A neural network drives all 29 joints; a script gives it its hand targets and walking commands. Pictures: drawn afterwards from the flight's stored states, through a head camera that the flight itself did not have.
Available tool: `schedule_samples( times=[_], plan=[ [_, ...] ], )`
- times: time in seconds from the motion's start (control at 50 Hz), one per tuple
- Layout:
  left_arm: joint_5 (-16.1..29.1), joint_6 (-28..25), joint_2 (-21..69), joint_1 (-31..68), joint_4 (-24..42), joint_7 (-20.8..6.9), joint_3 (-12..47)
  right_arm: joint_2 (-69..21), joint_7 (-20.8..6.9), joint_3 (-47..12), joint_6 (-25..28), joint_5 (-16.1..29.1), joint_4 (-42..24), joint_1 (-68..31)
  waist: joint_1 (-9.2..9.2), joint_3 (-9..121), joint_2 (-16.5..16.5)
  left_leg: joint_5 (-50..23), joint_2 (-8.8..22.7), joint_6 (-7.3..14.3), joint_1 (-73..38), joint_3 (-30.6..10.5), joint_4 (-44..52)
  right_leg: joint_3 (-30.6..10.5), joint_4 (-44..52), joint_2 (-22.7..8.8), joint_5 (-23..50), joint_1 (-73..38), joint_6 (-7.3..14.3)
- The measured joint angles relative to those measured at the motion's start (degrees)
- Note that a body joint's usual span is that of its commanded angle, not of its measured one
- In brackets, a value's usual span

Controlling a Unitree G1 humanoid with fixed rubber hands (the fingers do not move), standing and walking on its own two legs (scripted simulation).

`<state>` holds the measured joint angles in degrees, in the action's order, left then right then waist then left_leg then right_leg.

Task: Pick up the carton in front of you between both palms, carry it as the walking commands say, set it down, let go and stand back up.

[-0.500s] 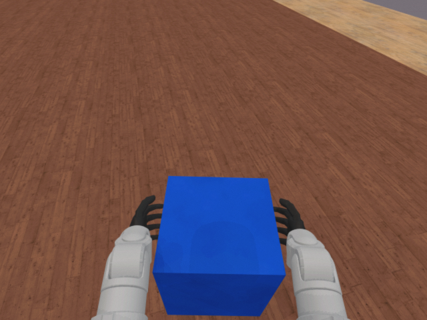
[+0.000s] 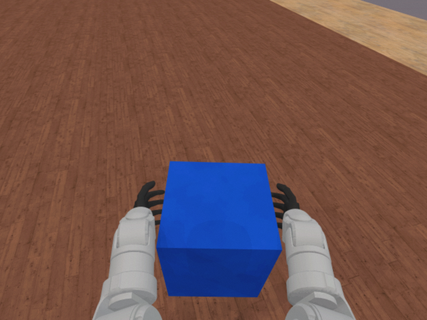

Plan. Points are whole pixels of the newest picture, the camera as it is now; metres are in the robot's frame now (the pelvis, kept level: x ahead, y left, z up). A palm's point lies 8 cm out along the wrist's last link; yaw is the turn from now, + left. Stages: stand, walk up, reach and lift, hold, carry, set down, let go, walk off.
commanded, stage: set down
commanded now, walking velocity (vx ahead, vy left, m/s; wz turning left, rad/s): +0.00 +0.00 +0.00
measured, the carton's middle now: (215, 231) +0.34 +0.01 -0.04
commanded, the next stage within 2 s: none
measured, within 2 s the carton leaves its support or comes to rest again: neither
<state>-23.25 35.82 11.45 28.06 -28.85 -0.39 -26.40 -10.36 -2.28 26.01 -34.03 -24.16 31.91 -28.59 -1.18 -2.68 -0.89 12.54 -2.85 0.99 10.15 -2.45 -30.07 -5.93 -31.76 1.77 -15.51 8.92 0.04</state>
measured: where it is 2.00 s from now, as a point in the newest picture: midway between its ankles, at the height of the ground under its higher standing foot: outside the picture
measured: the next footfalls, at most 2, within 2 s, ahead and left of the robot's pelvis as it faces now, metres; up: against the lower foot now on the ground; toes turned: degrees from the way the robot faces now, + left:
none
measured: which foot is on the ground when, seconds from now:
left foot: down 0.00-1.00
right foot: down 0.00-1.00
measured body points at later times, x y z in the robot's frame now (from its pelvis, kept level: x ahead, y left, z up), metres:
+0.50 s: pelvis -0.01 -0.02 -0.09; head +0.20 -0.01 +0.31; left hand +0.38 +0.16 -0.17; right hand +0.40 -0.14 -0.17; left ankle +0.05 +0.11 -0.73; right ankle +0.03 -0.13 -0.73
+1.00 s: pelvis -0.04 -0.01 -0.22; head +0.23 +0.00 +0.14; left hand +0.42 +0.17 -0.32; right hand +0.45 -0.13 -0.32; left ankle +0.05 +0.11 -0.73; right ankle +0.03 -0.13 -0.73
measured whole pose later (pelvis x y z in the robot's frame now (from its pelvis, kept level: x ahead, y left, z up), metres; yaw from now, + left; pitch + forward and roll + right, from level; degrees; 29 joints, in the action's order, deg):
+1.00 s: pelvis -0.04 -0.01 -0.22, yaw +0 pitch +45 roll -1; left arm -11.1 14.3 3.2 51.1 -34.7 4.2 -27.4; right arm 0.0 2.9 22.7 -13.2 -11.1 41.3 -54.7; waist -2.7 9.9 -1.7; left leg 26.4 -5.7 -2.4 108.6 -4.6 -89.6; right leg -4.3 -91.0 7.2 -29.7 106.7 -2.1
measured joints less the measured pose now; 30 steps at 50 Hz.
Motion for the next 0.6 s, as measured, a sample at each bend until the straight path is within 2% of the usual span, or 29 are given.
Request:
schedule_samples(
  times=[0.08, 0.16, 0.28, 0.36, 0.46, 0.6],
  plan=[
    [-2.3, -4.0, 0.1, 3.4, -3.0, -0.8, -3.4, -0.2, -0.3, 3.2, 3.8, -2.2, 2.8, -3.4, 0.01, -0.9, -0.1, 1.1, 0.0, -0.2, 6.4, -0.3, -3.6, 0.2, -3.5, 0.4, -1.1, 6.3, -0.3],
    [-2.8, -10.5, 0.0, 3.9, -3.4, -1.2, -3.6, -0.3, -0.1, 3.3, 9.7, -2.4, 2.6, -3.9, -0.24, -1.5, -0.2, 1.5, 0.2, -0.6, 16.1, -0.7, -7.0, 0.5, -6.7, 0.9, -1.4, 15.9, -0.3],
    [2.2, -21.8, -1.6, 2.5, -2.2, 0.0, -0.2, 0.8, 2.1, -0.6, 20.7, 3.4, 1.5, -2.9, -0.59, -1.5, -0.3, 2.0, 0.3, -1.4, 34.1, -1.4, -13.2, 1.1, -13.0, 1.8, -1.9, 33.9, -0.1],
    [7.4, -26.2, -3.3, 2.2, -0.8, 1.1, 2.5, 2.1, 4.2, -4.5, 25.1, 8.8, 0.4, -2.7, -0.85, 1.5, -0.4, 3.3, 0.1, -2.0, 47.1, -2.1, -19.1, 1.3, -18.9, 2.5, -3.2, 46.8, -0.1],
    [11.7, -27.6, -4.9, 3.4, 0.2, 1.5, 3.7, 3.0, 5.5, -6.8, 26.3, 12.8, -1.0, -3.9, -0.93, 7.3, -0.3, 5.7, -0.4, -2.6, 60.1, -2.8, -26.8, 1.3, -26.4, 3.3, -5.5, 59.8, -0.2],
    [10.7, -24.5, -5.1, 9.3, -2.0, 1.2, 0.5, 3.5, 5.2, -3.8, 23.0, 11.8, 1.0, -9.6, -1.09, 12.2, -0.4, 8.6, -1.0, -2.8, 71.2, -2.8, -36.0, 1.4, -35.6, 3.9, -8.5, 70.8, -0.6]
  ],
)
